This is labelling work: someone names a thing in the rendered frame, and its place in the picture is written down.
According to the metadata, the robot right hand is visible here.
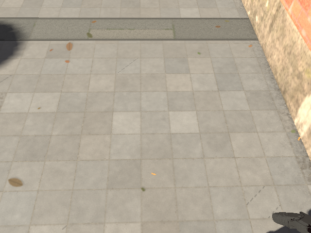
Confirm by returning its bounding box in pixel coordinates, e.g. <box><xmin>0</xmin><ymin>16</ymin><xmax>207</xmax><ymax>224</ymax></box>
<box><xmin>272</xmin><ymin>212</ymin><xmax>311</xmax><ymax>233</ymax></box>

